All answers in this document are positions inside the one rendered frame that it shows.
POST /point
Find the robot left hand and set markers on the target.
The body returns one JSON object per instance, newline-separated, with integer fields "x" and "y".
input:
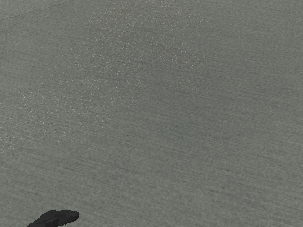
{"x": 55, "y": 218}

